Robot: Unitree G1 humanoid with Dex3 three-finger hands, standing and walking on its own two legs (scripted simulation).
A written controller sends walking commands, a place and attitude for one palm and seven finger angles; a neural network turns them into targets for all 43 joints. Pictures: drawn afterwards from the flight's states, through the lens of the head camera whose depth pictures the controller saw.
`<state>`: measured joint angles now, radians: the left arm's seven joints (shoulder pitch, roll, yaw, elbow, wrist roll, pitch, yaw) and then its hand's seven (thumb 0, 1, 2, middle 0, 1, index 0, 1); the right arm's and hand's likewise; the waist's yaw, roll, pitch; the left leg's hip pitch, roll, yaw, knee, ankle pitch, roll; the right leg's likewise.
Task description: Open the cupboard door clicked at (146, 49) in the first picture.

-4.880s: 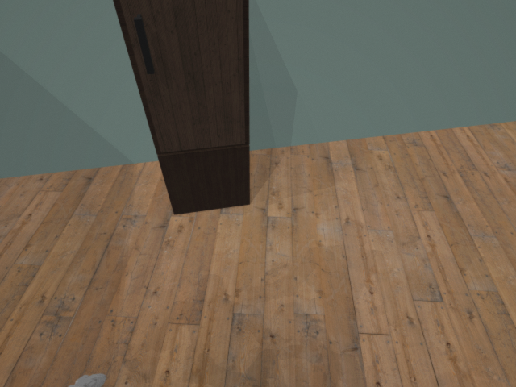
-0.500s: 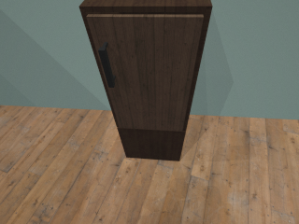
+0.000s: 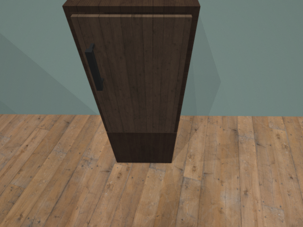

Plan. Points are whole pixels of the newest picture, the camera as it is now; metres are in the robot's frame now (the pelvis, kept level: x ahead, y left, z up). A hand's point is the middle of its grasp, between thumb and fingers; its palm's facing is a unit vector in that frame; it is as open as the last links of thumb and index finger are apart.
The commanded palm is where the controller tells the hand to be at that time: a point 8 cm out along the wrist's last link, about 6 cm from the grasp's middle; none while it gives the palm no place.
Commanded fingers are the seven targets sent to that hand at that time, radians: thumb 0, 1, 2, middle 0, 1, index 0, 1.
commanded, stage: come to a stop and stand still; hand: left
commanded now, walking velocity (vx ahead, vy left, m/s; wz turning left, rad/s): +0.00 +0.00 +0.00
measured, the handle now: (96, 68) +0.59 +0.21 +0.09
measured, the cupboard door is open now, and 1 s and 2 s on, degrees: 0 0 0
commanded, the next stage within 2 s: look again from close up in 0.52 s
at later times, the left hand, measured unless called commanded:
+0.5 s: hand out of the picture +0.02 +0.14 -0.17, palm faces +0.09 -0.98 -0.20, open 7.3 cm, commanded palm none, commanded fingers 0.00 0.90 0.90 -0.20 -0.30 -0.20 -0.30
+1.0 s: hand out of the picture +0.05 +0.23 -0.16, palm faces +0.07 -0.97 -0.25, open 7.3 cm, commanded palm none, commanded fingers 0.00 0.90 0.90 -0.20 -0.30 -0.20 -0.30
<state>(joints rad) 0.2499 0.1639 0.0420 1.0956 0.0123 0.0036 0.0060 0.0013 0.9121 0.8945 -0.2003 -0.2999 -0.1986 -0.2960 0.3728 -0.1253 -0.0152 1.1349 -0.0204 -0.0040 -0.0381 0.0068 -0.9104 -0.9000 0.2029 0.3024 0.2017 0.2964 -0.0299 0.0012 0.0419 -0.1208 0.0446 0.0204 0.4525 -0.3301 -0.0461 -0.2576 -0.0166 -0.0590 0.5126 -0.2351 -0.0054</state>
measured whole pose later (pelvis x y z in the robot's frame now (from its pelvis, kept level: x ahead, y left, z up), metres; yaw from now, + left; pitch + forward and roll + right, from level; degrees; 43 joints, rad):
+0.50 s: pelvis +0.03 -0.02 +0.01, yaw +2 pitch -1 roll +0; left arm 0.28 0.13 0.01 1.15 0.00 -0.01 0.04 0.00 0.93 0.89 -0.20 -0.30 -0.20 -0.30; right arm 0.26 -0.14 0.00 1.16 -0.01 0.00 -0.04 0.01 -0.93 -0.90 0.20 0.30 0.20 0.30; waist 0.01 0.02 0.02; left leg -0.10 0.09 0.06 0.39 -0.28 -0.06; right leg -0.13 0.04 -0.11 0.39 -0.26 -0.06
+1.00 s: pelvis +0.00 +0.02 +0.00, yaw +2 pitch -3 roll -1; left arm 0.25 0.23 0.02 1.03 0.02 -0.01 0.03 0.00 0.91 0.89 -0.20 -0.30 -0.20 -0.30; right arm 0.23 -0.21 -0.02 1.02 -0.03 -0.01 -0.02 0.01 -0.91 -0.90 0.20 0.30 0.20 0.30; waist 0.00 -0.01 -0.01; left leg -0.15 0.03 0.08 0.50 -0.30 0.01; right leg -0.17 -0.03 -0.09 0.48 -0.26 0.00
